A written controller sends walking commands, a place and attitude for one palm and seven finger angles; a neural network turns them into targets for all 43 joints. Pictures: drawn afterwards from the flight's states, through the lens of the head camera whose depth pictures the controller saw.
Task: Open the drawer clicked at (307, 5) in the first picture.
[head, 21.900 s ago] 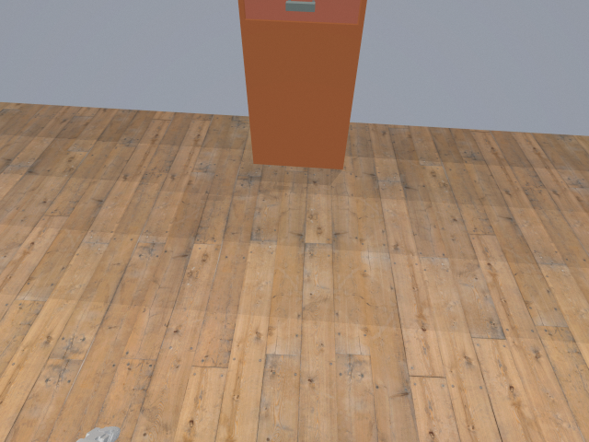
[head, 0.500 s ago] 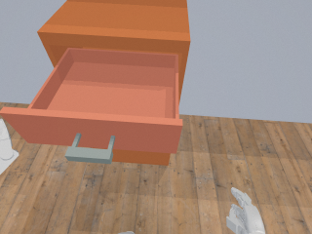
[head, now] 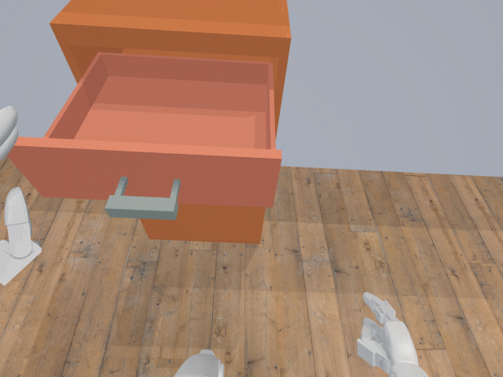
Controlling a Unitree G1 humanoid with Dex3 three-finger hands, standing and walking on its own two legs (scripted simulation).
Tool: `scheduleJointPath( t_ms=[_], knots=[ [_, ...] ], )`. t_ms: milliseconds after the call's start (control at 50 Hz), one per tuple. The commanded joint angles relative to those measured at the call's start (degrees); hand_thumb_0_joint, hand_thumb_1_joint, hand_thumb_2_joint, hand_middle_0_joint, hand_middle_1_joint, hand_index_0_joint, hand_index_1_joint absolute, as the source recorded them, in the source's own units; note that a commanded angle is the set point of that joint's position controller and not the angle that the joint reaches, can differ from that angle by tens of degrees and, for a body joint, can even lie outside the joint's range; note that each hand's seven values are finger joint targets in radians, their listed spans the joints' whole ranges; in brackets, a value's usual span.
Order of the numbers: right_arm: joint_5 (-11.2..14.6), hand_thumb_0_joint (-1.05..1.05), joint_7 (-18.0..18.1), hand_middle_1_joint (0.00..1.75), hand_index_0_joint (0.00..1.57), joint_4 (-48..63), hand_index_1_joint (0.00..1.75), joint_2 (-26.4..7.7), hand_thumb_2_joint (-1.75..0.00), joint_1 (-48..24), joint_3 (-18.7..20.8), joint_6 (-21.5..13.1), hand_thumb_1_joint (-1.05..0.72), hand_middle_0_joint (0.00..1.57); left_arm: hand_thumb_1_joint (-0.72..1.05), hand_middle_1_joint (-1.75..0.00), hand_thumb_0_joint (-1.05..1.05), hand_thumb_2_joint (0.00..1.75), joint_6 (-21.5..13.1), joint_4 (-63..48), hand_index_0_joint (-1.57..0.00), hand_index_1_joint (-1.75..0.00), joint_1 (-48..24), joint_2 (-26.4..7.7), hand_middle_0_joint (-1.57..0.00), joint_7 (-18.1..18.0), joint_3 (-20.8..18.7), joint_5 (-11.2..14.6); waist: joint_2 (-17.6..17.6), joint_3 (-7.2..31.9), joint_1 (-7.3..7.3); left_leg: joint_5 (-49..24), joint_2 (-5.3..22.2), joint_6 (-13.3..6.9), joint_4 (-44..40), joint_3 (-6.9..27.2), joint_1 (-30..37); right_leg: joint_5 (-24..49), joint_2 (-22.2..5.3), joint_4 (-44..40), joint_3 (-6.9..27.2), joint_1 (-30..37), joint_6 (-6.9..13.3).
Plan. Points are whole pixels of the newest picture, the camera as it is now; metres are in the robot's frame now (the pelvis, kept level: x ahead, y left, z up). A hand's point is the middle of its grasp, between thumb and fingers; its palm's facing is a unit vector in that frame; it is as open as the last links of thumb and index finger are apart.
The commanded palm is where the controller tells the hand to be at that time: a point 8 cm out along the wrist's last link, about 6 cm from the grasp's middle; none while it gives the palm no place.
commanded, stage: step back with the hand held close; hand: left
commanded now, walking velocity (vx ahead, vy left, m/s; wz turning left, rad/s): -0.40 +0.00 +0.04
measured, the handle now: (146, 195) +0.38 +0.20 +0.05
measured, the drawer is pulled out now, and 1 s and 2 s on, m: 0.30 0.30 0.30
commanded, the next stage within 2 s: stop stepping back and stand still in 0.10 s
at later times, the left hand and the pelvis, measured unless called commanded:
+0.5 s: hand out of the picture +0.07 +0.22 +0.23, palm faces +0.41 -0.79 -0.45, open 7.4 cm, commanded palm +0.01 +0.27 +0.24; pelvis -0.12 -0.01 +0.01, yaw +0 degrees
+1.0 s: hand out of the picture +0.05 +0.23 +0.22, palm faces +0.44 -0.80 -0.40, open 7.4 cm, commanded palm none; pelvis -0.14 -0.01 +0.01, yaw +1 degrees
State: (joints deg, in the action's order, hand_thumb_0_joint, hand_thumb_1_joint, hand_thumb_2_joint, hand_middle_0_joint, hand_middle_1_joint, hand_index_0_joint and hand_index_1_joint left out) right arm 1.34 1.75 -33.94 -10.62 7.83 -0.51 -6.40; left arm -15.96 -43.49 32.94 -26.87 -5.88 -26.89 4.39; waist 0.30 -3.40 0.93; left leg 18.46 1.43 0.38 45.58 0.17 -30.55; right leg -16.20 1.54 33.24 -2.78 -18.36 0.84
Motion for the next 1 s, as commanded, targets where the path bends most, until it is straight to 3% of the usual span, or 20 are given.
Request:
scheduleJointPath(
  t_ms=[0, 40, 80, 120, 180, 240, 300, 340, 360, 400, 480, 520, 540, 580, 660, 780, 820, 900, 960, 980],
  knots=[
    [-0.3, 0.0, 1.7, 0.3, 0.2, 8.4, 0.3, -4.2, -0.9, -5.4, 1.5, -1.1, -0.9, 0.2, 0.9, -0.3, 0.0, 0.9, -1.4, -6.6, -0.2, -0.3, -1.3, -8.4, -0.2, -2.8, -9.4, -0.5, -8.5, 7.2, 0.43, 7.7, 0.7, 0.7, -0.7, 3.3, 6.7, 28.8, -18.1, -11.1, 10.0, -0.4, 7.6],
    [-0.5, 0.0, 2.5, 0.3, 0.2, 7.3, 0.3, -5.8, -0.9, -3.4, 1.9, -0.8, -0.9, 0.2, 0.9, -0.3, 0.0, 0.9, -1.3, -6.1, -0.2, -0.3, -1.0, -8.5, -0.2, -3.4, -9.0, -0.9, -3.2, 8.4, 1.21, -8.3, 1.4, 0.1, -22.4, 1.3, 11.3, 30.3, -12.1, -3.4, 5.5, 3.5, 2.2],
    [-0.9, 0.0, 2.3, 0.3, 0.2, 8.3, 0.3, -8.5, -0.9, -4.1, 4.5, -1.4, -0.9, 0.2, 0.9, -0.3, 0.0, 0.9, -2.4, -9.8, -0.2, -0.3, -2.5, -9.5, -0.2, -3.4, -8.7, -1.2, 13.1, 11.3, -0.23, -37.9, 15.7, -4.7, -24.8, 12.7, 13.9, 5.5, -4.3, 8.4, 1.8, 1.1, -1.6],
    [-2.0, 0.0, 1.1, 0.3, 0.2, 8.5, 0.3, -7.6, -0.9, -1.6, 4.5, -3.2, -0.9, 0.2, 0.9, -0.3, 0.0, 0.9, -3.2, -11.0, -0.2, -0.3, -0.6, -8.9, -0.2, -2.5, -8.8, -0.1, 16.3, 14.5, -0.48, -36.1, 18.7, -8.7, -26.4, 14.9, 11.3, -14.5, -1.0, 21.7, 3.7, -1.4, -1.7],
    [-1.5, 0.0, 0.2, 0.3, 0.2, 6.8, 0.3, -8.2, -0.9, -0.8, 4.8, -4.6, -0.9, 0.2, 0.9, -0.3, 0.0, 0.9, -3.0, -15.8, -0.2, -0.3, -1.3, -7.6, -0.2, -2.9, -7.4, -0.3, 12.2, 16.9, -0.8, -47.7, 16.5, -8.4, -20.4, 10.1, 22.7, -10.6, -0.7, 18.5, 3.3, -6.0, -2.0],
    [-0.7, 0.0, -0.7, 0.3, 0.2, 8.3, 0.3, -8.2, -0.9, -1.4, 3.5, -4.6, -0.9, 0.2, 0.9, -0.3, 0.0, 0.9, -1.6, -15.1, -0.2, -0.3, 1.3, -7.2, -0.2, -2.9, -7.6, -0.2, 14.7, 13.9, -0.64, -24.7, 12.8, -6.3, -22.6, 7.9, 17.3, -9.7, -1.0, 7.1, 0.7, 0.0, -2.2],
    [0.2, 0.0, 0.3, 0.3, 0.2, 9.9, 0.3, -7.9, -0.9, -2.1, 2.5, -2.9, -0.9, 0.2, 0.9, -0.3, 0.0, 0.9, 0.2, -12.3, -0.2, -0.3, 1.0, -9.1, -0.2, -3.2, -9.1, -0.1, 7.0, 9.6, -0.02, 11.2, 5.1, -2.2, -21.3, 2.8, 5.7, -2.7, -2.9, -12.1, -1.0, 12.2, -0.5],
    [0.2, 0.0, 0.9, 0.3, 0.2, 9.2, 0.3, -7.2, -0.9, -1.7, 2.6, -1.6, -0.9, 0.2, 0.9, -0.3, 0.0, 0.9, 0.8, -8.5, -0.2, -0.3, -2.5, -11.5, -0.2, -3.7, -11.0, 0.4, -8.1, 7.3, 0.84, 8.0, -1.5, 1.1, 2.6, -1.2, 11.1, -18.6, -18.2, -24.4, 17.6, -4.9, 7.0],
    [0.6, 0.0, 1.3, 0.3, 0.2, 7.8, 0.3, -7.4, -0.9, -0.6, 3.5, -1.1, -0.9, 0.2, 0.9, -0.3, 0.0, 0.9, 1.9, -5.3, -0.2, -0.3, -2.0, -9.1, -0.2, -3.9, -9.3, 0.5, -12.8, 7.3, 0.57, 5.4, -1.9, 0.8, 12.2, 0.5, 10.9, -21.5, -21.5, -25.8, 21.6, -8.1, 8.7],
    [0.1, 0.0, 1.3, 0.3, 0.2, 6.8, 0.3, -7.3, -0.9, -1.4, 2.9, 0.0, -0.9, 0.2, 0.9, -0.3, 0.0, 0.9, 2.6, -1.7, -0.2, -0.3, -1.8, -7.1, -0.2, -3.9, -7.6, 0.4, -10.8, 6.3, 1.78, 4.3, -0.3, -0.1, 11.6, 2.5, 10.1, -13.2, -19.0, -22.1, 13.6, -6.9, 7.3],
    [-0.3, 0.0, 2.4, 0.3, 0.2, 7.4, 0.3, -7.7, -0.9, -3.6, 2.3, -1.2, -0.9, 0.2, 0.9, -0.3, 0.0, 0.9, 1.9, -1.1, -0.2, -0.3, -3.8, -5.6, -0.2, -3.9, -4.0, -1.7, -4.1, 1.3, 1.23, 3.3, 0.5, -2.4, -19.8, -1.4, 16.1, -15.2, -13.4, -18.1, 7.1, -4.3, 3.5],
    [-0.9, 0.0, 2.2, 0.3, 0.2, 8.4, 0.3, -9.7, -0.9, -1.9, 2.9, -2.5, -0.9, 0.2, 0.9, -0.3, 0.0, 0.9, 0.5, -5.4, -0.2, -0.3, -3.4, -5.3, -0.2, -4.1, -3.3, -1.8, 7.5, 2.3, 0.37, 6.5, 6.5, -5.6, -30.4, 8.1, 13.5, -8.0, -5.5, -6.8, 3.4, 2.3, 0.9],
    [-0.5, 0.0, 1.7, 0.3, 0.2, 9.5, 0.3, -10.2, -0.9, -2.0, 3.2, -2.8, -0.9, 0.2, 0.9, -0.3, 0.0, 0.9, 0.4, -8.8, -0.2, -0.3, -4.0, -6.4, -0.2, -4.2, -3.8, -1.9, 9.3, 5.6, -0.29, 1.9, 9.9, -6.9, -29.5, 12.1, 13.3, -2.1, -2.9, -0.6, -0.5, 4.6, -0.4],
    [-0.7, 0.0, 1.7, 0.3, 0.2, 8.7, 0.3, -8.2, -0.9, -2.5, 2.4, -2.8, -0.9, 0.2, 0.9, -0.3, 0.0, 0.9, 0.0, -10.9, -0.2, -0.3, -3.8, -9.0, -0.2, -4.2, -6.4, -2.8, 15.8, 5.4, -0.15, 22.4, 11.2, -6.8, -36.4, 15.9, 6.9, -7.5, -1.9, 5.2, -0.9, 5.1, -0.8],
    [-0.6, 0.0, 1.6, 0.3, 0.2, 7.4, 0.3, -8.4, -0.9, -1.4, 2.2, -4.1, -0.9, 0.2, 0.9, -0.3, 0.0, 0.9, 0.3, -7.8, -0.2, -0.3, -2.5, -6.9, -0.2, -4.5, -5.1, -2.6, 6.2, 4.4, -0.03, 6.3, 7.8, -5.7, -27.6, 8.9, 6.6, -0.8, -2.5, -6.3, 0.1, 9.9, -0.5],
    [-0.6, 0.0, 1.6, 0.3, 0.2, 6.2, 0.3, -8.0, -0.9, -0.4, 3.0, -2.2, -0.9, 0.2, 0.9, -0.3, 0.0, 0.9, 0.7, -2.1, -0.2, -0.3, -6.1, -6.3, -0.2, -4.3, -4.6, -1.5, -5.2, 2.5, 1.23, 4.2, 0.0, -2.1, -8.5, 0.0, 11.0, -18.6, -13.5, -21.1, 18.2, -1.4, 6.0],
    [-0.6, 0.0, 1.5, 0.3, 0.2, 6.1, 0.3, -7.5, -0.9, -0.4, 2.6, -1.8, -0.9, 0.2, 0.9, -0.3, 0.0, 0.9, 0.8, -0.8, -0.2, -0.3, -6.0, -5.7, -0.2, -4.2, -4.0, -1.5, -7.2, 4.2, 1.32, 0.5, 0.2, -2.2, -10.5, -0.4, 13.5, -11.9, -13.9, -19.1, 14.7, 0.2, 5.8],
    [-0.7, 0.0, 1.8, 0.3, 0.2, 7.5, 0.3, -7.7, -0.9, -2.4, 1.9, -1.5, -0.9, 0.2, 0.9, -0.3, 0.0, 0.9, 0.6, -3.8, -0.2, -0.3, -5.6, -5.6, -0.2, -3.8, -3.3, -1.4, 4.0, 1.9, 0.52, 4.1, 4.3, -3.4, -24.8, 5.7, 15.0, -10.0, -6.2, -13.6, 6.2, -0.1, 1.0],
    [-0.7, 0.0, 1.7, 0.3, 0.2, 8.1, 0.3, -7.6, -0.9, -2.5, 1.4, -2.1, -0.9, 0.2, 0.9, -0.3, 0.0, 0.9, 0.3, -5.0, -0.2, -0.3, -5.1, -5.4, -0.2, -3.8, -3.4, -2.1, 6.8, 2.6, 0.02, 4.8, 6.7, -4.0, -31.1, 9.9, 9.3, -0.2, -2.4, -7.7, 2.0, 7.1, -0.8],
    [-0.1, 0.0, -2.0, 0.3, 0.2, -7.7, 0.3, -13.1, -0.9, -2.0, 4.8, -6.6, -0.9, 0.2, 0.9, -0.3, 0.0, 0.9, 8.2, 47.0, -0.2, -0.3, -6.6, 8.5, -0.2, 3.5, 23.2, -6.5, 8.3, -0.1, 3.36, -13.6, 6.8, -3.9, -22.3, 11.8, 10.2, 6.2, -3.3, 4.5, 0.2, -4.0, -0.9]
  ],
)
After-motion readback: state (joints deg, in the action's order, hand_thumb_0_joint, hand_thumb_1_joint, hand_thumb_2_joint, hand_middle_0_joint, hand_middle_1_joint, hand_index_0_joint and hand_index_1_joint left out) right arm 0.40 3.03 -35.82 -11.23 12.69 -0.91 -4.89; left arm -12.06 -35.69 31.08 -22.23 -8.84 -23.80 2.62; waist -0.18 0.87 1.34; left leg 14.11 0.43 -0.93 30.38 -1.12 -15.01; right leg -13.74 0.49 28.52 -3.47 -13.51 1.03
